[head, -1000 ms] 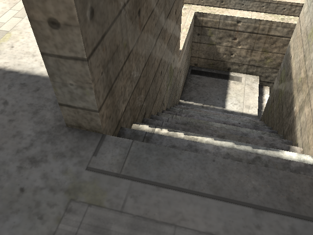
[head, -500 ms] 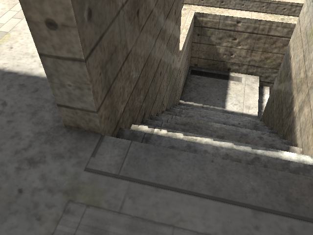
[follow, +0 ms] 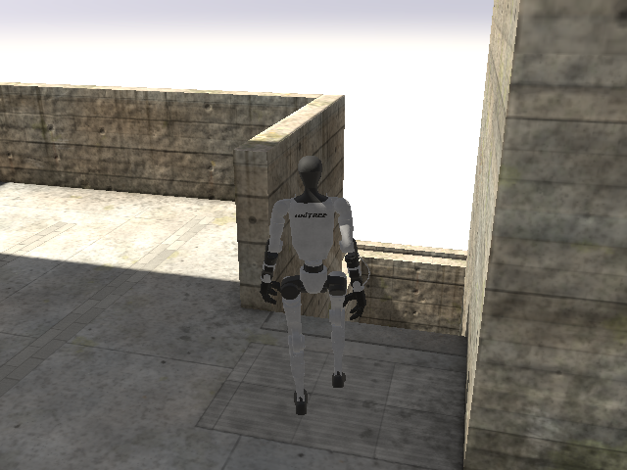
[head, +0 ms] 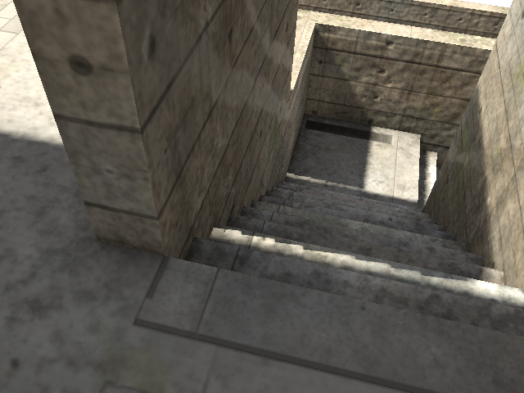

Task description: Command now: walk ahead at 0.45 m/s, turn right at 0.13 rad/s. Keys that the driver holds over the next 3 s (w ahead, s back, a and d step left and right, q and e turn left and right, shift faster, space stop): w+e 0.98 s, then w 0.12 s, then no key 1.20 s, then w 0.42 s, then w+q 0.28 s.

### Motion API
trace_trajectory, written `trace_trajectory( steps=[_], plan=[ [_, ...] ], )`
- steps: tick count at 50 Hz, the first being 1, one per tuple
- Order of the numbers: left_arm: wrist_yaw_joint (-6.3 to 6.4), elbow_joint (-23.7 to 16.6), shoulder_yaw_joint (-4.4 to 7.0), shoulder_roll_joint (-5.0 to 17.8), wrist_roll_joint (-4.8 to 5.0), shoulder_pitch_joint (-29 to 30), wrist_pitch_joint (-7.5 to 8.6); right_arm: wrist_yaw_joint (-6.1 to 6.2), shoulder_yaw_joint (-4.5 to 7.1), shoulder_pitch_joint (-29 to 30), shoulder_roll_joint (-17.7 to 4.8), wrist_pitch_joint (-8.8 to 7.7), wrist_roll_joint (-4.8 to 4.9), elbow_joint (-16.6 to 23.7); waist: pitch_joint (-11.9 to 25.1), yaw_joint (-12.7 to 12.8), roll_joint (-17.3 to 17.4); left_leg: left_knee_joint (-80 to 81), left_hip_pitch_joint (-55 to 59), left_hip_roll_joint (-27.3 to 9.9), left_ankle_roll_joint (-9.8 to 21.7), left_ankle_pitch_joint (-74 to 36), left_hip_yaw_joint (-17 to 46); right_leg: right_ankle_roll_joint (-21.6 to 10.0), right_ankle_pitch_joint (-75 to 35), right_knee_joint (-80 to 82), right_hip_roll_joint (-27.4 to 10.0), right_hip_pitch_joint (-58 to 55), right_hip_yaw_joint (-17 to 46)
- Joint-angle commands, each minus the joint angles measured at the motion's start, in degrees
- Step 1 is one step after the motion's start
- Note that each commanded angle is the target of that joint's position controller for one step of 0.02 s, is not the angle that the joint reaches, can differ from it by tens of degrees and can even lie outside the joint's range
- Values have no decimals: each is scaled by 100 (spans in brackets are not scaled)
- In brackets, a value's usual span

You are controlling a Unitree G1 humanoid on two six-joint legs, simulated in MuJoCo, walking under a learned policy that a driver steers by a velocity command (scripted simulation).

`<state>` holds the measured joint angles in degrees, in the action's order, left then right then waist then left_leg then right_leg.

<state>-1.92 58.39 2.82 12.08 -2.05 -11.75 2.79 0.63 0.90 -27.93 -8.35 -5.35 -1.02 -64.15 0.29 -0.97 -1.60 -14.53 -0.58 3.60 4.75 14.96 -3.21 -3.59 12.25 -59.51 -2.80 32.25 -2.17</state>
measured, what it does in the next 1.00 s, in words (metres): walks ahead, turning right: right foot, then left foot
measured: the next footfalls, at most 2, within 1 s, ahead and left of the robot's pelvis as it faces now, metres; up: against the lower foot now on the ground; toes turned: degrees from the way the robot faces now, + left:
right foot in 0.26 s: +0.30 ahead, -0.07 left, +0.00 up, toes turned -10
left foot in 0.80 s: +0.64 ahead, -0.03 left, +0.00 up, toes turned -28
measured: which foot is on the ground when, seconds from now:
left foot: down 0.00-0.26, up 0.28-0.78, down 0.80-1.00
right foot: up 0.00-0.24, down 0.26-0.80, up 0.82-1.00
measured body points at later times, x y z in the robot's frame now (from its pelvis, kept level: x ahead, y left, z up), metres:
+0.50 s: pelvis +0.28 -0.05 -0.01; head +0.30 -0.06 +0.44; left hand +0.33 +0.21 -0.15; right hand +0.36 -0.31 -0.13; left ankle +0.38 +0.11 -0.67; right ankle +0.26 -0.07 -0.75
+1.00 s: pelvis +0.54 -0.07 -0.01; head +0.56 -0.07 +0.44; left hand +0.77 +0.12 -0.13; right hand +0.49 -0.35 -0.11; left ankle +0.61 -0.01 -0.75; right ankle +0.45 -0.17 -0.64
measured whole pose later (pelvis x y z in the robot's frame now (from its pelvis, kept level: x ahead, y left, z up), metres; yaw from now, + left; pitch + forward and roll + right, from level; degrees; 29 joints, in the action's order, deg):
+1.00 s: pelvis +0.54 -0.07 -0.01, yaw -32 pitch +0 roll +0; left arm 0.4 42.1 5.0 17.9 -0.9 -16.2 -1.0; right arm 0.1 2.1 -15.1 -13.6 -3.8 -1.3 -43.6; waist -1.5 0.4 -2.5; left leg -26.2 -14.3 0.8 3.0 11.9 -5.6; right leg -3.1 18.3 -71.4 1.7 30.9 3.8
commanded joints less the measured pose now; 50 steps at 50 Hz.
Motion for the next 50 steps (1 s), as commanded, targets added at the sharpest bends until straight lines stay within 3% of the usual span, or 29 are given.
trace_trajectory(
  steps=[1,5,7,10,11,12,13,14,15,16,17,19,22,23,27,29,33,35,37,38,39,40,41,42,43,44,45,48,50],
  plan=[
    [-19,-386,-14,71,41,461,-42,43,47,-516,-565,-85,-15,42,-722,6,599,627,231,-1404,396,-2550,749,81,-342,220,31,1178,-167],
    [-29,-778,-137,-94,96,1364,-47,103,7,-499,-542,-104,-27,46,-947,-105,675,726,-69,-1327,264,-3228,111,-41,-820,1720,275,555,-475],
    [-5,-865,-139,-11,92,1432,-48,143,15,-542,-625,-116,-28,14,-900,-67,700,547,113,-1445,221,-4109,-113,-236,-826,2175,404,101,-670],
    [64,-653,-9,272,80,500,18,222,78,-370,-865,-119,-27,50,-279,404,786,-984,562,-1583,70,-6478,-433,-620,-446,2325,849,-1006,-862],
    [86,-419,76,400,80,-235,52,236,114,-268,-977,-79,-39,100,115,688,837,-1944,548,-1636,58,-6566,-439,-766,-367,2484,953,-1677,-793],
    [120,-232,164,546,2,-844,77,213,146,-133,-1079,-70,-6,163,434,1050,791,-3123,65,-1614,34,-5869,-527,-945,-422,2921,908,-2616,-597],
    [189,-159,324,977,-116,-1405,61,188,132,16,-996,-96,22,387,854,1281,278,-4977,-1007,-1312,8,-3691,-604,-1263,438,3141,-124,-3627,867],
    [189,-274,414,1377,-80,-1236,-11,87,110,-351,-504,-127,114,684,1384,713,-1059,-7255,-3282,67,-294,1486,-217,-2397,-253,3764,-1785,-5083,4344],
    [178,-290,417,1293,101,-986,-71,46,170,254,-891,-163,43,897,1137,775,-122,-7492,-4115,-181,-191,998,644,-2420,451,4366,-1625,-4875,4516],
    [210,-394,360,1062,123,-547,-66,18,183,808,-976,-228,54,1146,405,641,107,-7076,-4272,-508,-154,442,708,-2148,349,4548,-1535,-4087,3755],
    [216,-356,294,755,126,-394,-54,35,208,887,-957,-252,46,1194,-77,339,551,-6593,-4002,-702,-134,226,659,-1864,-441,4687,-1316,-3266,3125],
    [230,-400,203,509,108,-282,68,20,206,840,-809,-36,-114,1278,-183,-33,574,-6025,-3205,-850,-295,197,647,-1577,-1709,4688,-823,-2221,2258],
    [237,-386,237,772,132,-588,214,-37,204,990,-659,241,-176,1485,-200,-177,342,-5138,-3092,-865,-499,98,460,-1389,-2025,4700,-432,-1829,1788],
    [243,-406,251,851,158,-705,222,-58,210,1249,-708,293,-191,1615,-254,-129,222,-4808,-3203,-886,-578,-124,391,-1310,-2038,4720,-333,-1819,1740],
    [231,-444,213,766,174,-1374,114,-66,206,2413,-709,374,-142,2080,-356,312,-154,-3562,-3606,-739,-704,-1094,201,-748,-2607,4458,-149,-2235,1790],
    [292,-504,200,772,213,-1672,48,-99,171,2804,-725,375,-140,2249,-321,492,-278,-3313,-3801,-641,-683,-1302,215,-782,-3110,4284,-129,-2613,1858],
    [371,-653,212,863,151,-2037,-44,-95,133,3428,-821,310,-74,2613,-297,701,-267,-2709,-4175,-455,-617,-1097,308,-939,-3423,3894,-280,-3453,2265],
    [418,-780,226,934,94,-2010,-59,-90,101,3540,-820,257,-36,2748,-265,690,-300,-2341,-3956,-293,-508,-933,319,-962,-3701,3640,-331,-3579,2426],
    [441,-989,240,1044,83,-1615,-75,-99,113,3142,-934,196,6,2737,-159,369,-354,-1826,-2853,-66,-335,-548,256,-785,-4101,3369,-204,-3145,2433],
    [442,-1128,259,1154,132,-1424,-70,-95,171,2587,-1081,140,-4,2648,109,126,-314,-1645,-1923,97,-232,-601,279,-644,-4532,2959,-77,-2916,2494],
    [396,-1224,268,1239,212,-1148,-41,-54,247,1647,-1223,59,10,2451,540,-444,-153,-1209,-696,-157,-58,-1034,506,-499,-4378,1910,153,-2538,2276],
    [343,-1490,199,916,303,-1144,35,48,351,633,-1667,4,-88,2389,1489,-756,386,-1156,776,-1460,188,-444,1755,-335,-2714,262,401,-1837,1849],
    [334,-1607,152,513,444,-1954,29,69,446,712,-2071,94,-51,2469,2241,-235,1649,-852,2075,-3012,924,-996,4175,-90,2125,-1452,1328,-198,1099],
    [375,-1495,227,1036,159,-1917,-33,36,419,930,-1691,218,71,2495,1802,-180,957,-717,1443,-2893,982,-264,4524,-157,1776,-2022,805,354,1027],
    [336,-1542,257,1033,100,-1430,-68,37,293,1299,-1189,261,22,2547,858,-156,474,-559,579,-2608,879,-116,3617,-101,1278,-2143,648,518,921],
    [300,-1646,246,921,112,-1187,-90,9,232,1503,-993,267,-59,2549,350,-54,289,-352,-76,-2347,757,-577,2917,-50,954,-1960,514,473,857],
    [256,-1691,241,820,104,-1157,-164,1,207,1508,-955,230,-82,2501,119,69,486,-256,-485,-2111,616,-1071,2356,-11,834,-1775,370,372,825],
    [213,-1746,245,690,121,-1297,-403,-62,209,1268,-979,60,-33,2388,8,318,733,-118,-1150,-1811,349,-2258,1348,72,577,-1340,234,-37,838],
    [200,-1867,233,657,103,-1023,-476,-87,213,1080,-1017,-1,-14,2324,13,307,772,-82,-1141,-1764,391,-2630,993,91,287,-1210,254,195,802]
  ],
)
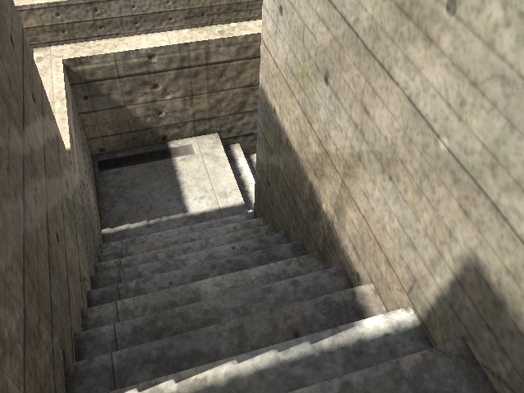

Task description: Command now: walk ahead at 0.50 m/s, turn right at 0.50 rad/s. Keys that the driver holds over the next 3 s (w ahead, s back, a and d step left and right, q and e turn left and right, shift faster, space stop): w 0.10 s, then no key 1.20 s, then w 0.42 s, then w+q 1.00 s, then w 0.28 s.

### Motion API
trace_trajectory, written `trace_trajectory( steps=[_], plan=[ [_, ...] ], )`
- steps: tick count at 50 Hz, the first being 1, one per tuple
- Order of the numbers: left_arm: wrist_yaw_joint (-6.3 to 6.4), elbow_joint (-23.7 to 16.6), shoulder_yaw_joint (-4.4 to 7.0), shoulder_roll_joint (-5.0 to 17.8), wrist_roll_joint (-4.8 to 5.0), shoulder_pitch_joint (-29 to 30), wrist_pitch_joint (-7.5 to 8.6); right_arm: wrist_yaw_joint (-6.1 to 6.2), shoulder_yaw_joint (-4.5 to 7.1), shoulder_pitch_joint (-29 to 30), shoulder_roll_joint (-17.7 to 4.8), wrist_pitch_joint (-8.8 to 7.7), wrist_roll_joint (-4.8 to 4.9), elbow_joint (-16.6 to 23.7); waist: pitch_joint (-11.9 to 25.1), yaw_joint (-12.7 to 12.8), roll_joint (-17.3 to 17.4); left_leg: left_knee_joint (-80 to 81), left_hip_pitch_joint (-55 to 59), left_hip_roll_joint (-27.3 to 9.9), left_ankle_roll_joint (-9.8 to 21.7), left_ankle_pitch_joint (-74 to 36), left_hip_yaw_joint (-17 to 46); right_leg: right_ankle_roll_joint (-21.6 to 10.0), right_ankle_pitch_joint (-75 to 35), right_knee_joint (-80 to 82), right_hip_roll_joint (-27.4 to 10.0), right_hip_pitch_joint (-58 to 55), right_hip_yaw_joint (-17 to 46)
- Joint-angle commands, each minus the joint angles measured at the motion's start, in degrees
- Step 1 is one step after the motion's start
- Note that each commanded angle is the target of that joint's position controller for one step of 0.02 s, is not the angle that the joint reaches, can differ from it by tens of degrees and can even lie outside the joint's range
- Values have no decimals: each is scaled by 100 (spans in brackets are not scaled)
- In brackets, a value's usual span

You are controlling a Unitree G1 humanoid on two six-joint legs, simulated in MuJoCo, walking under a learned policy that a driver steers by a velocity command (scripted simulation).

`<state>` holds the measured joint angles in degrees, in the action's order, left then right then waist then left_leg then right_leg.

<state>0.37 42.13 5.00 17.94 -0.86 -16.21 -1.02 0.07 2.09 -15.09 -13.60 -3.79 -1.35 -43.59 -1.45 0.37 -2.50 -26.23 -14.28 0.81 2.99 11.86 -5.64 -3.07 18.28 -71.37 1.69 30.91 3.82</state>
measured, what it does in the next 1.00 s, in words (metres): walks ahead: right foot, then left foot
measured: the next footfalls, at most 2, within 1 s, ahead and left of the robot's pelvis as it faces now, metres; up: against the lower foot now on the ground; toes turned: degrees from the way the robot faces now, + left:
right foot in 0.30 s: +0.21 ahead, -0.12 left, +0.00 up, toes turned -4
left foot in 0.66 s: +0.16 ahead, +0.07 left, +0.00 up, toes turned -6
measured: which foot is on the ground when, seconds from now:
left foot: down 0.00-0.30, up 0.32-0.64, down 0.66-1.00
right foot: up 0.00-0.28, down 0.30-1.00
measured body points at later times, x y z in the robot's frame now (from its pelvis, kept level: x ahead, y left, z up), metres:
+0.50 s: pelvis +0.12 -0.05 +0.00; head +0.12 -0.07 +0.45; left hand +0.22 +0.17 -0.12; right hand +0.16 -0.30 -0.14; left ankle +0.13 +0.10 -0.69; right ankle +0.17 -0.12 -0.74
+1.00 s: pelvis +0.14 -0.04 +0.01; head +0.14 -0.04 +0.46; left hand +0.21 +0.20 -0.14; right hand +0.14 -0.27 -0.14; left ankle +0.12 +0.07 -0.74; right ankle +0.17 -0.12 -0.74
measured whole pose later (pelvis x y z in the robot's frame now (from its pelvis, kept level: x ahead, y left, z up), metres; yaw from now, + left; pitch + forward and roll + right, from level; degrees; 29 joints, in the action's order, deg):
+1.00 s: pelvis +0.14 -0.04 +0.01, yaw -5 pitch +0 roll +0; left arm 2.0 57.9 -1.4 12.0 1.0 -13.8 -2.4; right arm 1.1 -2.6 -18.5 -11.3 1.8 -0.8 -54.3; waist 0.7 0.0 0.5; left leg -17.8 -5.2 1.1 1.0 12.4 0.7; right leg -3.7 5.0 -15.6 4.0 10.3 -0.2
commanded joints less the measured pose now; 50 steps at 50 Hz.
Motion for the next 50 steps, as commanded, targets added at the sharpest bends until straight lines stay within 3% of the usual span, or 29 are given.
trace_trajectory(
  steps=[1,5,7,9,12,14,15,16,17,18,19,20,22,23,25,27,28,29,30,32,34,35,37,42,50],
  plan=[
    [-41,-331,2,44,-35,-390,-114,-46,98,-322,-528,-169,22,229,166,154,849,1102,268,-1490,611,-2358,1132,47,-511,110,-189,505,248],
    [-52,-554,-110,-51,-71,357,-101,-75,108,-638,-685,-158,87,92,-4,37,739,1234,407,-1463,695,-2070,767,96,-1272,1432,-255,793,326],
    [-81,-656,-204,-228,-81,801,-60,-28,76,-681,-742,-82,131,36,-38,-56,717,1017,396,-1355,651,-3349,399,101,-1383,2162,-190,395,-60],
    [-84,-683,-270,-307,-47,912,-29,-31,66,-633,-815,5,98,63,45,-85,824,776,274,-1249,611,-4065,95,105,-1195,2762,-120,-222,-496],
    [-12,-575,-315,-304,-66,621,-46,-6,16,-723,-759,127,73,-9,334,-52,1115,201,335,-1194,524,-4424,-10,48,-813,2990,87,-1170,-724],
    [22,-231,-309,-288,-83,-347,49,45,24,-511,-771,253,116,24,564,432,850,-997,278,-1016,306,-4305,-95,-98,-1345,4342,229,-2350,-650],
    [59,-184,-210,196,-111,-802,125,63,-2,-773,-638,277,105,122,1042,521,75,-2285,-486,-807,-34,-2216,-239,-310,-3755,4547,-777,-3521,564],
    [63,-227,-211,442,3,-746,159,20,-111,-1646,-94,349,103,140,1551,-27,-812,-3823,-1508,-94,-216,2849,46,-1157,-6410,4147,-2202,-4383,2014],
    [45,-86,-139,542,276,-962,148,60,-26,-1753,-383,505,110,-88,1738,263,-643,-4008,-1556,-13,-289,2761,810,-1667,-5474,4513,-2172,-3764,2059],
    [47,-48,-213,307,234,-599,126,68,32,-1354,-567,577,120,-45,1011,123,-514,-4100,-1809,-86,-361,2541,824,-1654,-3968,5010,-1955,-3149,1878],
    [46,-93,-358,-77,166,-102,119,82,53,-951,-604,600,96,-15,527,-14,-313,-3709,-1649,-217,-391,2165,902,-1434,-3111,5334,-1735,-2416,1582],
    [101,-100,-404,-152,146,203,109,84,36,-751,-541,636,21,43,245,-182,-374,-3228,-1390,-316,-473,1885,945,-1212,-2756,5607,-1583,-1901,1362],
    [161,6,-488,-328,65,223,179,62,-10,-903,-336,823,-27,-153,305,-260,-303,-2916,-540,-250,-540,1427,768,-1023,-2635,5822,-1331,-1307,872],
    [166,57,-521,-363,48,221,226,52,-33,-943,-222,886,-6,-199,375,-320,-230,-2712,-319,-221,-531,1311,768,-960,-2611,5847,-1242,-1236,747],
    [146,160,-567,-414,71,331,248,42,-135,-912,-12,959,-19,-295,466,-380,-181,-2304,179,-224,-521,1031,728,-798,-1941,5962,-1070,-996,541],
    [133,260,-578,-368,82,329,199,51,-177,-702,-34,986,-29,-310,271,-290,-337,-1812,285,-179,-508,1015,666,-694,-866,6103,-952,-878,571],
    [128,219,-568,-284,72,403,200,50,-185,-894,20,964,-13,-481,415,-248,-379,-2181,798,-11,-522,473,434,-716,-314,6198,-816,-554,481],
    [140,373,-595,-332,93,351,131,54,-203,-566,-83,967,-21,-299,-3,-274,-421,-1333,263,-170,-480,1221,679,-688,184,6220,-927,-746,720],
    [130,422,-588,-292,113,275,88,71,-222,-527,-92,950,-32,-338,-89,-161,-349,-994,316,-129,-463,1224,612,-682,281,6198,-978,-863,881],
    [128,580,-571,-178,165,163,20,110,-281,-866,-42,876,-15,-512,-88,-275,-27,154,773,-202,-374,347,694,-500,127,6043,-976,-946,1020],
    [138,746,-545,-150,201,-120,-2,143,-260,-971,-373,733,-56,-530,-81,-127,353,832,890,-795,-247,-339,1322,-238,-519,5596,-731,-1187,880],
    [107,770,-532,-237,251,-156,-42,121,-245,-577,-510,648,60,-587,-347,207,979,822,-55,-738,-143,-443,1370,-195,-853,5909,-412,-1835,491],
    [134,900,-506,-117,165,-1,-84,69,-320,-529,-247,513,90,-611,-162,47,761,1078,-144,-645,-170,-196,1286,-207,-1225,5657,-465,-2435,420],
    [137,1142,-531,-190,190,100,-91,118,-361,-524,-226,504,60,-713,50,31,393,1207,189,-571,-172,-225,1213,-165,-1399,5732,-514,-2529,380],
    [179,1477,-573,-124,179,143,-100,118,-386,-521,-299,518,48,-939,64,-23,298,1268,351,-574,-154,-305,1185,-133,-1470,5821,-547,-2451,372]
  ],
)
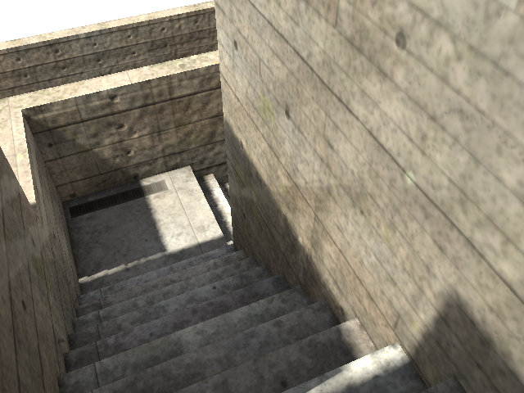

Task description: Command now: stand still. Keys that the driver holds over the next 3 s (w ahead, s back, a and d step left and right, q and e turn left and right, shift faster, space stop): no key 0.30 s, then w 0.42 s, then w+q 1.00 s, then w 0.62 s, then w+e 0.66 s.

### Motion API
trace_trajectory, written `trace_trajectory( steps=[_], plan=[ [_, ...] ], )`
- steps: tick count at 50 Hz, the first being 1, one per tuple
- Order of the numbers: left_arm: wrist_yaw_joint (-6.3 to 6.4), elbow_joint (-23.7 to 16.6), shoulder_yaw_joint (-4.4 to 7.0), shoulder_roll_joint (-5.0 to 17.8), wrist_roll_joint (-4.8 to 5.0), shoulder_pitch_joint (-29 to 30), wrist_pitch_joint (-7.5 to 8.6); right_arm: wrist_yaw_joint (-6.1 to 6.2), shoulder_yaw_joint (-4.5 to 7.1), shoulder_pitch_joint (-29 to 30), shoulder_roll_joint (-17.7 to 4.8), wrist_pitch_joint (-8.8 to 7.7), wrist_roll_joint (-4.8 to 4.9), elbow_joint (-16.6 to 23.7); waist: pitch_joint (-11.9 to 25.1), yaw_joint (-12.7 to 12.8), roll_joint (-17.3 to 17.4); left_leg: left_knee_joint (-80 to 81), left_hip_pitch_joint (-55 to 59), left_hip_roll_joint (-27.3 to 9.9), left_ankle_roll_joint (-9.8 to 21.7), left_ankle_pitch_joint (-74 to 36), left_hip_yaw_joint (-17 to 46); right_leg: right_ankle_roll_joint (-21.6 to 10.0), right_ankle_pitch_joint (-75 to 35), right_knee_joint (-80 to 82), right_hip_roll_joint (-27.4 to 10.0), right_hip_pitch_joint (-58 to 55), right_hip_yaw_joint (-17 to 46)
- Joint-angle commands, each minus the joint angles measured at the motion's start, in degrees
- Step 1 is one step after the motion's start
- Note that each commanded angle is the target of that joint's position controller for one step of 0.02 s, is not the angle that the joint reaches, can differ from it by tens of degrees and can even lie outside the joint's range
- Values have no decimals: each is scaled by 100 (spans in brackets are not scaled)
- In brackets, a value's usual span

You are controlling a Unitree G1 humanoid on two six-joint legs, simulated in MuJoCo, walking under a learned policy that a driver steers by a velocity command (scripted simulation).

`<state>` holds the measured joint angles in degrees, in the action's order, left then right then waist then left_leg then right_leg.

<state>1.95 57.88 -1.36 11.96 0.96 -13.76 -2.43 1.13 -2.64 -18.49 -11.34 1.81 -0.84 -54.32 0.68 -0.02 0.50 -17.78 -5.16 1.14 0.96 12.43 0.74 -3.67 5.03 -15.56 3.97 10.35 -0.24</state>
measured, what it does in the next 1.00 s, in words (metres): walks ahead: right foot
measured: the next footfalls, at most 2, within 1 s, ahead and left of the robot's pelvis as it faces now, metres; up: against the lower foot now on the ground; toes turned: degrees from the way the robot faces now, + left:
right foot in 0.78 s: +0.14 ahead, -0.10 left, +0.00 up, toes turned -1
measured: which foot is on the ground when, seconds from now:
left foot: down 0.00-0.80, up 0.82-1.00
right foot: down 0.00-0.58, up 0.60-0.76, down 0.78-1.00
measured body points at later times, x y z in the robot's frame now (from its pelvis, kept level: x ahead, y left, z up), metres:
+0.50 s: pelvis +0.02 +0.00 -0.01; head +0.01 +0.00 +0.44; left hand +0.04 +0.25 -0.16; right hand +0.04 -0.24 -0.16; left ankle -0.03 +0.11 -0.75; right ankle +0.04 -0.08 -0.75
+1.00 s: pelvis +0.14 -0.02 -0.02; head +0.15 -0.03 +0.43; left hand +0.16 +0.25 -0.15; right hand +0.24 -0.29 -0.16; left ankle +0.11 +0.10 -0.66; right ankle +0.10 -0.10 -0.75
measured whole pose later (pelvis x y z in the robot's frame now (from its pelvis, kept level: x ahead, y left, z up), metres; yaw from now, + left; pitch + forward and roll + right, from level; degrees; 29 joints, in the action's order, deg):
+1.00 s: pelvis +0.14 -0.02 -0.02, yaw +5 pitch +0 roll +0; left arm 0.1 54.2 1.3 14.8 -1.5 -18.0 3.8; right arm 1.3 4.0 -14.9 -15.6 4.1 -1.6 -49.6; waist 0.3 0.8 1.2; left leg -70.4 -31.6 2.5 2.0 10.0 2.6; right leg -3.9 22.8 -33.7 1.0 11.1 -7.1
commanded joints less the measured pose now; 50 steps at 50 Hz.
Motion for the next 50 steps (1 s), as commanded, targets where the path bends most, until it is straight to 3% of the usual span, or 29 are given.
trace_trajectory(
  steps=[1,6,7,16,19,21,23,26,27,28,30,31,32,33,35,37,38,39,40,41,42,43,44,45,47,48,49,50],
  plan=[
    [24,-61,57,483,-2,-108,43,12,86,-174,-531,-39,-3,104,-157,14,-3,428,-549,-606,51,-367,545,-72,-150,248,-779,-382,781],
    [50,80,25,502,-2,-127,28,8,76,-78,-538,-25,4,-2,-179,2,9,450,-495,-617,68,-428,542,-66,-194,291,-793,-350,792],
    [62,89,10,475,37,-52,51,13,88,-47,-548,-41,33,-38,-189,-20,14,513,-433,-621,58,-462,569,-52,-218,285,-777,-288,788],
    [68,276,-17,460,17,-120,85,23,100,47,-521,-25,23,-270,-61,10,23,579,-326,-584,61,-215,534,-47,86,380,-762,-360,808],
    [51,213,105,734,12,-113,39,24,197,-2,-661,34,-6,-295,-145,35,-143,214,-534,-261,194,1163,311,-223,1913,331,-646,-81,898],
    [29,179,183,793,-20,-170,-5,12,201,53,-578,53,-38,-227,-463,69,-260,-105,-985,-123,281,1740,227,-412,2984,344,-693,198,1109],
    [27,111,230,766,-54,-149,3,20,190,146,-479,23,-72,-141,-556,87,-356,-460,-1193,-65,277,1347,129,-572,2944,296,-853,235,1391],
    [8,-41,299,836,-50,-9,45,3,197,-89,-517,-43,-95,-128,-309,-41,-251,-568,-938,-85,352,1255,222,-668,2768,-20,-851,406,1447],
    [-5,-126,305,822,-41,186,52,0,205,-208,-545,-58,-104,-130,-401,-140,-127,-390,-729,-177,427,1407,410,-628,2706,-293,-714,754,1273],
    [-29,-237,284,730,-37,386,73,16,240,-268,-680,-64,-86,-115,-555,-183,229,-149,-486,-388,528,1500,788,-517,2444,-726,-455,1196,922],
    [-59,-456,222,548,-131,586,154,7,395,-462,-1052,-91,-9,-104,-687,-261,1051,333,206,-1184,894,599,1837,-233,1440,-1868,-29,2030,117],
    [-61,-493,225,637,-229,530,193,4,441,-529,-1099,-112,-13,-113,-765,-232,1019,278,461,-1542,1132,-255,2051,-171,1499,-2101,-178,2310,-67],
    [-52,-489,254,733,-267,582,260,19,471,-671,-1062,-175,-53,-102,-691,-277,722,96,720,-1741,1288,-1562,2070,-99,1746,-2399,-334,2426,-52],
    [-63,-502,267,747,-243,517,302,22,498,-766,-1068,-213,-63,-105,-568,-256,571,-85,889,-1804,1358,-2389,1934,-58,1973,-2623,-422,2449,-39],
    [-102,-575,269,715,-196,505,331,22,539,-611,-1055,-224,-38,3,-444,-173,478,-293,765,-1650,1238,-3143,1512,-12,1853,-2703,-517,2170,-86],
    [-148,-634,266,650,-174,392,304,-22,566,-225,-1066,-223,7,162,-364,47,518,-621,10,-1215,918,-3614,1048,-28,1296,-2322,-356,1173,-270],
    [-151,-319,333,702,-249,-416,298,-22,603,-77,-1126,-239,48,178,0,337,499,-1201,-549,-1154,876,-4091,853,-126,696,-2656,-322,119,-227],
    [-140,-82,421,802,-300,-1266,302,-27,631,156,-1193,-239,102,253,236,789,270,-2080,-1255,-824,695,-3995,676,-255,469,-2266,-248,-877,-185],
    [-120,64,592,1288,-352,-2004,320,-23,661,172,-1184,-241,144,347,327,1142,-591,-3749,-1951,-94,377,-2969,287,-491,-579,-1364,-783,-1585,601],
    [-128,0,623,1549,-268,-1882,373,55,585,15,-678,-221,130,460,333,876,-1459,-5594,-2914,647,160,1526,10,-1045,-2726,-758,-2098,-1854,2012],
    [-175,-161,615,1450,-94,-1453,412,157,602,-28,-712,-142,76,502,142,650,-896,-5876,-3205,355,153,1757,547,-1238,-2242,-600,-2428,-1249,2197],
    [-213,-356,527,1145,-95,-798,442,162,616,77,-763,-67,52,527,-140,375,-411,-5756,-3087,56,131,1433,697,-1109,-1794,-508,-2381,-666,1869],
    [-230,-524,446,961,-131,-255,487,133,650,86,-797,5,38,575,-353,98,-226,-5562,-2849,-73,85,1123,736,-1003,-2041,-448,-2295,-115,1432],
    [-212,-606,425,944,-151,-69,533,108,682,108,-824,84,-14,631,-417,-17,-313,-5364,-2666,-174,34,902,703,-912,-2201,-419,-2191,183,1123],
    [-175,-740,380,918,-293,-95,655,31,713,-153,-785,230,-38,594,-134,-111,-440,-5448,-2238,55,13,-33,157,-846,-2480,-771,-1768,550,340],
    [-157,-696,406,1051,-309,-255,713,23,750,-243,-779,286,-100,549,16,-109,-506,-5790,-2392,57,95,-362,235,-905,-2450,-1022,-1931,376,477],
    [-145,-623,423,1108,-234,-546,744,7,762,-166,-770,295,-134,581,74,-96,-316,-5673,-2640,23,158,-540,289,-829,-1961,-1167,-1954,215,478],
    [-157,-583,418,1117,-244,-706,795,-20,858,-50,-912,304,-127,630,-48,-113,-229,-5123,-2808,74,183,-1307,300,-593,-1096,-1346,-1627,252,177]
  ],
)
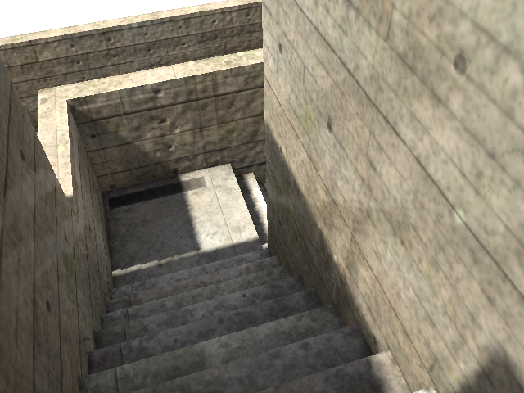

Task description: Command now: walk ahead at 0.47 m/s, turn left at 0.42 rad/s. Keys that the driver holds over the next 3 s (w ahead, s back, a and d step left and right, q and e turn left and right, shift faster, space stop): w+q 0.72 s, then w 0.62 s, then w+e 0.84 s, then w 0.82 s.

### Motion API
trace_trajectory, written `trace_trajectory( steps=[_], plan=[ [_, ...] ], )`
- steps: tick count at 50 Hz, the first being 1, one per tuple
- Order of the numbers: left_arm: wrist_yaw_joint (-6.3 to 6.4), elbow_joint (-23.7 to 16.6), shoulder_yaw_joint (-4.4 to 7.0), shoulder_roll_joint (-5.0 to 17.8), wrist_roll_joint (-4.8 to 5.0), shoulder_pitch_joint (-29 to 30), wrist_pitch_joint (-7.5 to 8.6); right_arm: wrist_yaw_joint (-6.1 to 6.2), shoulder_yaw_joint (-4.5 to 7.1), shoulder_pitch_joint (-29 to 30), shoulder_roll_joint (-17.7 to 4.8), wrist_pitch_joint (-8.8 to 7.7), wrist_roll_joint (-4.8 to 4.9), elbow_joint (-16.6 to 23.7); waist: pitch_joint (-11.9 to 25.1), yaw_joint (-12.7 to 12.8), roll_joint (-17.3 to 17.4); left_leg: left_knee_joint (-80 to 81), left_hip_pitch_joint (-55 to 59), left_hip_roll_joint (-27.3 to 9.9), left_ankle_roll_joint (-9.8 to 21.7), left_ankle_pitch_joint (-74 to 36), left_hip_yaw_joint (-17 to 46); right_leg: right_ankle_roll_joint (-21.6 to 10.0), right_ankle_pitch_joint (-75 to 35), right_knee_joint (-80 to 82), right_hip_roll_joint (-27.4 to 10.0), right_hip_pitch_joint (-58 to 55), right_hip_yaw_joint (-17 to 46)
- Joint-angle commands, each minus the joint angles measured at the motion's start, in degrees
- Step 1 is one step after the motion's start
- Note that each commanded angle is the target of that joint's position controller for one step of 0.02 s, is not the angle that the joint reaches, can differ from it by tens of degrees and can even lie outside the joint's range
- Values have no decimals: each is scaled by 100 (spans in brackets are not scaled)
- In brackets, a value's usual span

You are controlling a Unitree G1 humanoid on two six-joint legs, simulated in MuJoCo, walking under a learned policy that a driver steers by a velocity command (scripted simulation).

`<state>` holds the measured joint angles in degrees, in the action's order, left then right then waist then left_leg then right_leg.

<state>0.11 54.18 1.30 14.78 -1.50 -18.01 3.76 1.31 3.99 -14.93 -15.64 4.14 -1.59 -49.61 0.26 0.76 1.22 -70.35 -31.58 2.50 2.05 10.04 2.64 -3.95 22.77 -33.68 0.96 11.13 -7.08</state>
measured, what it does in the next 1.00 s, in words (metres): goes down, turning left: left foot 0.20 m lower, then right foot 0.21 m lower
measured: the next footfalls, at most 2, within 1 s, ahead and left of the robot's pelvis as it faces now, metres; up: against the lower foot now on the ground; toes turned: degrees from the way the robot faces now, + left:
left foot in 0.28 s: +0.15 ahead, +0.10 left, -0.20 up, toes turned +11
right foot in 0.80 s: +0.43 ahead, +0.00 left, -0.41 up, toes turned +29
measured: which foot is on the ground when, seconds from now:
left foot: up 0.00-0.26, down 0.28-0.80, up 0.82-1.00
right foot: down 0.00-0.30, up 0.32-0.78, down 0.80-1.00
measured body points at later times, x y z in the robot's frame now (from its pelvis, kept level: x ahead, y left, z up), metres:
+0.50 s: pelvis +0.16 +0.05 -0.23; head +0.14 +0.07 +0.22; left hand +0.15 +0.30 -0.38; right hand +0.22 -0.19 -0.37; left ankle +0.11 +0.09 -0.93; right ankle +0.30 -0.09 -0.80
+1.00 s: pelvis +0.39 +0.07 -0.43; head +0.39 +0.04 +0.02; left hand +0.20 +0.24 -0.57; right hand +0.58 -0.10 -0.58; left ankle +0.37 +0.23 -0.97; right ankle +0.39 -0.02 -1.14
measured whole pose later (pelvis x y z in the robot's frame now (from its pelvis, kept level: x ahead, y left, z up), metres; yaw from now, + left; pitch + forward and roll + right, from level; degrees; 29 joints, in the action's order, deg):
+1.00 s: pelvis +0.39 +0.07 -0.43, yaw +30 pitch -1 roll +1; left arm -1.0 56.7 0.6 11.5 -0.2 -32.2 4.3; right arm 1.7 1.3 -14.4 -12.4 1.6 -3.4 -50.6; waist 1.9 0.3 2.2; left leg -96.8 -53.4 5.8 2.9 16.7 7.6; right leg -3.3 29.2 -47.2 2.0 17.1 -2.4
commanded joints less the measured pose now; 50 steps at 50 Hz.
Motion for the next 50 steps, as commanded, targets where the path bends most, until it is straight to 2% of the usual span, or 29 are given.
trace_trajectory(
  steps=[1,4,8,12,13,14,15,16,18,19,20,21,23,25,26,28,30,35,37,39,40,41,42,43,45,46,47,49,50],
  plan=[
    [48,-291,122,767,15,-192,200,-61,180,-131,-403,92,-90,288,-140,-156,-573,437,-194,-14,98,-1429,45,-484,-2814,348,-1301,311,775],
    [173,-316,165,716,102,-334,363,-130,195,587,-406,110,-188,529,-326,49,-626,1424,-930,-178,25,-2246,262,-332,-1333,-386,-1447,3,1023],
    [317,-368,112,482,-3,-395,393,-490,-3,823,-26,14,49,701,-367,72,-271,3422,1134,21,-22,-4539,-387,-232,1022,-1397,-1190,1830,272],
    [376,-234,173,494,-219,-976,37,-350,-35,744,-149,-45,183,637,-732,509,-392,4757,1000,-122,298,-3227,-800,-315,-769,-2882,-1593,940,345],
    [353,-155,227,640,-268,-957,-93,-277,14,10,-229,-34,136,375,-380,168,-616,5017,1320,-424,541,-2804,-493,-418,-1923,-3806,-1762,445,510],
    [271,-163,271,816,-200,-842,-126,-210,142,-1148,-487,-38,20,-7,459,-333,-677,4281,3069,45,671,-2663,-1020,-455,-3327,-5134,-1535,1025,183],
    [255,-164,266,595,-190,-653,-217,-223,193,-1758,-670,-150,-46,-268,225,-790,188,5611,3819,-584,1153,-2512,392,-403,-1102,-7741,-851,2207,92],
    [193,-542,134,19,-60,-302,-183,-303,241,-2067,-1252,-217,58,-365,-99,-667,1411,3007,4980,-1257,1218,-6817,655,-230,2664,-9898,-108,4870,-211],
    [212,-657,243,672,-80,-562,-233,-388,184,-1532,-1070,-280,336,-36,565,-287,-7,3297,4402,-1777,1357,-4478,1431,-90,1236,-8783,-563,5370,638],
    [247,-886,170,512,-148,-233,-241,-283,269,-1213,-1342,-226,361,53,705,-235,250,4072,3623,-2211,2036,-1121,2731,100,1144,-8685,-500,5610,780],
    [290,-909,207,599,-209,83,-202,-228,48,-1317,-873,-392,238,-55,131,-68,-107,3886,3260,-2181,1862,-1246,2641,306,-342,-7192,-754,6020,1155],
    [293,-932,159,482,-239,397,-260,-194,17,-1111,-882,-466,134,-79,-107,-95,373,4132,2332,-2213,2021,-241,3324,550,-477,-6515,-768,5813,1221],
    [218,-1058,108,245,-266,931,-433,-30,-306,-558,-137,-564,99,178,-739,124,-169,4257,414,-1216,1637,490,2519,1025,-1664,-4624,-577,4672,911],
    [160,-419,207,300,-293,-272,-475,-5,-156,-842,-548,-596,30,25,-348,372,275,3982,-35,-936,1476,-1330,2188,805,-2642,-4344,-501,3175,766],
    [92,-377,320,522,-220,-267,-456,-1,-161,-1109,-414,-653,94,-215,-399,327,307,3450,469,-578,1350,-621,2051,705,-3545,-3748,-510,3550,977],
    [18,-643,335,442,-229,371,-368,53,-249,-1325,-74,-699,227,-221,-482,112,247,2986,898,-517,1377,528,2410,579,-4348,-2789,-447,3988,1143],
    [-74,-817,225,188,-234,936,-270,142,-250,-1033,-177,-717,177,47,-410,9,113,2897,137,-248,1277,1493,2437,530,-5216,-1836,-149,2799,936],
    [-71,-1009,200,87,-99,781,-124,39,-261,-833,-70,-686,95,259,-463,-262,742,1624,252,2,1285,907,2373,393,-5108,-710,46,1627,1075],
    [-38,-1254,186,71,60,1027,-17,20,-244,-1114,-74,-598,-32,245,-710,-756,582,1384,786,152,1267,33,2344,342,-4246,765,-27,1324,1005],
    [14,-714,363,323,247,-856,-40,164,-225,-754,-243,-430,-151,123,-372,146,705,-231,652,34,1382,-941,2317,78,-4556,1599,-617,-110,1105],
    [62,-391,462,580,187,-1651,-105,98,-204,-813,-160,-452,-99,56,-97,387,153,-1773,142,300,1238,-439,1758,7,-4595,1833,-698,-1227,945],
    [48,-337,470,638,225,-1985,-141,-9,-165,-1128,71,-496,-68,10,18,459,-745,-4329,-678,1086,977,3035,982,-351,-5197,2351,-1490,-1964,1969],
    [-113,-297,278,570,49,-2136,-172,2,-213,-1555,330,-504,200,188,410,-68,-1343,-5521,-2870,1049,743,4427,573,-74,-7954,-1036,-1933,-3653,1767],
    [-232,-314,288,667,168,-2268,-158,60,-303,-1692,288,-539,226,233,914,36,-1432,-5662,-3616,799,659,4192,425,-254,-7959,-1173,-2158,-3917,1996],
    [-215,-273,267,662,226,-2119,-67,107,-198,-492,-162,-455,-82,331,284,275,-554,-5180,-3900,464,546,2685,282,-791,-3726,49,-1884,-2022,2634],
    [-229,24,168,568,239,-2494,29,93,-213,-440,-7,-381,-198,274,-297,150,-920,-4981,-4123,310,493,2486,407,-844,-4636,-261,-1873,-1308,2826],
    [-177,105,185,714,98,-2260,150,123,-248,-42,116,-366,-240,470,-464,21,-1259,-3435,-4535,75,301,1174,1128,-908,-2979,-243,-2164,-914,3268],
    [-65,-69,-164,-109,106,-1363,216,28,-247,610,92,-294,-226,449,-1216,-341,-460,-1443,-3126,293,-213,-407,808,-571,-1638,365,-1417,1866,2605],
    [-6,-87,-188,16,111,-1040,214,-59,-324,445,334,-295,-189,298,-1044,-478,-543,-677,-2068,242,-294,-1124,433,-548,-2034,451,-1273,2458,2415]
  ],
)
Over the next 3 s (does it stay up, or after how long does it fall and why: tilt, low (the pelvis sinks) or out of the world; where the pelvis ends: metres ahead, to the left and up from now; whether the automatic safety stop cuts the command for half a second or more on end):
stays up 1.27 0.36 -1.23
